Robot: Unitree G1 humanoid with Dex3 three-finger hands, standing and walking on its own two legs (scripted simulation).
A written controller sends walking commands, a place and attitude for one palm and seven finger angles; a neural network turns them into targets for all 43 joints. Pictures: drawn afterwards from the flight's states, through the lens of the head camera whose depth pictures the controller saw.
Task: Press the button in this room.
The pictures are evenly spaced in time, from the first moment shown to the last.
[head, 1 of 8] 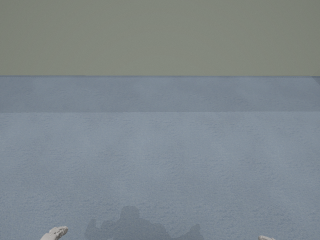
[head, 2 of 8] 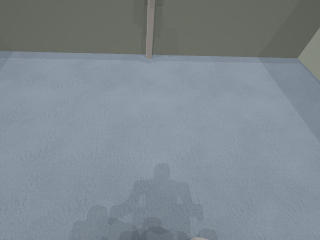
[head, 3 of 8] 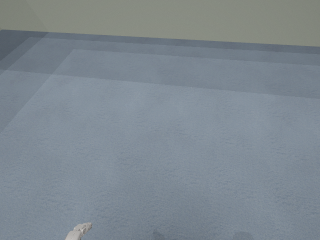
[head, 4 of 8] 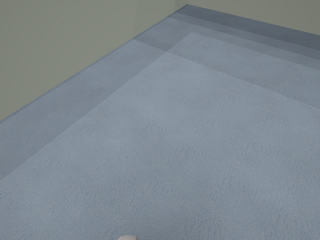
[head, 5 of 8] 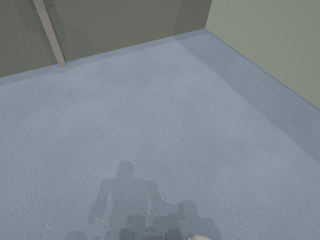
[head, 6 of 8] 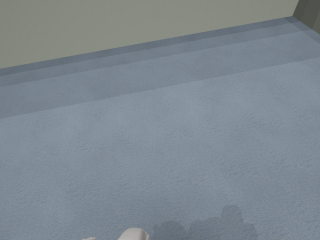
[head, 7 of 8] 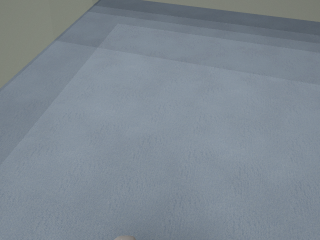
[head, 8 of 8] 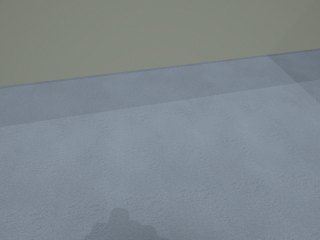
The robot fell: no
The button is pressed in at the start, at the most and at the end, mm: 0 0 0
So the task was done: no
